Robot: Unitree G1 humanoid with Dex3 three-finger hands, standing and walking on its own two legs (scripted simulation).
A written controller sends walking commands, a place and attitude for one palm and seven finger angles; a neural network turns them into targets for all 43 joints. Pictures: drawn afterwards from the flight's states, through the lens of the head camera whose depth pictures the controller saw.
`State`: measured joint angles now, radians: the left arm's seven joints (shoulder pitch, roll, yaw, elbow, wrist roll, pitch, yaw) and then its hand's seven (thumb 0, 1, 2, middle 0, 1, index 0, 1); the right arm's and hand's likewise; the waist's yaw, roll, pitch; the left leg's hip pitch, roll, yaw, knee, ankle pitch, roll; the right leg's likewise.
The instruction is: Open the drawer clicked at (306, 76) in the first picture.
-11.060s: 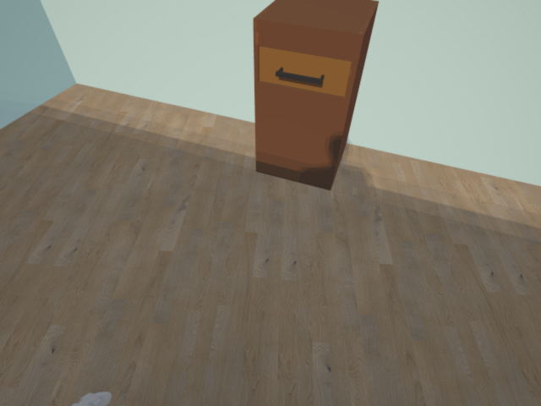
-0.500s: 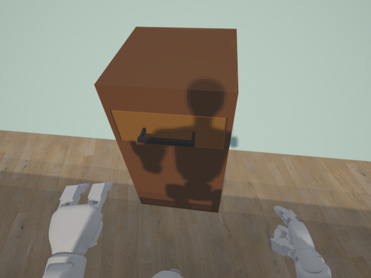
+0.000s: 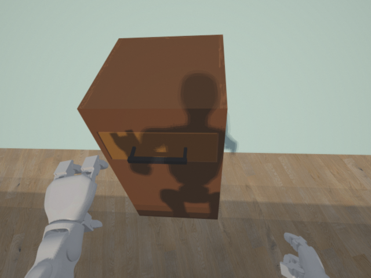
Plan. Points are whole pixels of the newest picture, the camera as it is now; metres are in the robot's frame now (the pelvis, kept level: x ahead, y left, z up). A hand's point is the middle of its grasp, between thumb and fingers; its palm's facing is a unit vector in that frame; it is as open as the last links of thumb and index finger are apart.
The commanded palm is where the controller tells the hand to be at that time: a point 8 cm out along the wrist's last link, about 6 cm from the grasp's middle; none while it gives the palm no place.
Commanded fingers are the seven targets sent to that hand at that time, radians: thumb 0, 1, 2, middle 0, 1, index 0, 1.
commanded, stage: raise the hand with hooked fingers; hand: left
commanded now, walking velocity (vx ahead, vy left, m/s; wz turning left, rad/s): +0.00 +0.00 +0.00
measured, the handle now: (158, 155) +0.50 +0.17 -0.12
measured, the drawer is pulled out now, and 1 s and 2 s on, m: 0.00 0.00 0.00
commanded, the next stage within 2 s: move the hooked fingers above the handle in 0.78 s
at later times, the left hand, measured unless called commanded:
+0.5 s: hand (79, 169) +0.30 +0.26 +0.10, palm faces +0.02 -0.10 -0.99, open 13.8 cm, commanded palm +0.26 +0.25 +0.15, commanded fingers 0.00 -0.50 0.30 -0.30 -1.20 -0.30 -1.20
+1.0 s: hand (82, 187) +0.27 +0.25 +0.08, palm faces -0.01 -0.11 -0.99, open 13.8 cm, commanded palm +0.26 +0.25 +0.14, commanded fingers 0.00 -0.50 0.30 -0.30 -1.20 -0.30 -1.20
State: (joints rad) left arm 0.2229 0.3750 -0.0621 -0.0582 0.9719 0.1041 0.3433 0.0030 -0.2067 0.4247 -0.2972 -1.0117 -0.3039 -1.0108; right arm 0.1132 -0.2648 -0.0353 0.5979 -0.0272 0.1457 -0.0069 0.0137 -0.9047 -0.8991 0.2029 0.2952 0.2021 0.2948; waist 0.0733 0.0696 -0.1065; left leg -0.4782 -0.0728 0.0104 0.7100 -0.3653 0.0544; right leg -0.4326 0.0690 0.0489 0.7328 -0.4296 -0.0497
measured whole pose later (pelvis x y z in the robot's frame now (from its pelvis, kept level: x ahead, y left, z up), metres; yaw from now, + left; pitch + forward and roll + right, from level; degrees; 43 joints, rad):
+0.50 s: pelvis -0.02 +0.01 +0.02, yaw +1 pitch +3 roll +0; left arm -0.13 0.47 -0.08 0.12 0.92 0.14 0.04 0.00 -0.49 0.30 -0.31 -1.20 -0.32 -1.20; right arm 0.12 -0.23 0.01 0.59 0.02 0.19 -0.03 0.01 -0.90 -0.90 0.20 0.30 0.20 0.29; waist 0.06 0.07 -0.05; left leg -0.34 -0.08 -0.01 0.55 -0.27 0.07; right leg -0.29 0.05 0.04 0.57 -0.33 -0.03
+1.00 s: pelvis -0.04 +0.02 +0.02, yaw +1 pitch +2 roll +0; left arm -0.12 0.44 -0.13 0.17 0.94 0.06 0.08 0.00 -0.49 0.30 -0.31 -1.20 -0.32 -1.20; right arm 0.14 -0.23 0.00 0.61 0.02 0.16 -0.03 0.01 -0.90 -0.90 0.20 0.30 0.20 0.29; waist 0.07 0.06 -0.04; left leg -0.36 -0.09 -0.01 0.56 -0.24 0.07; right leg -0.31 0.05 0.03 0.58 -0.31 -0.03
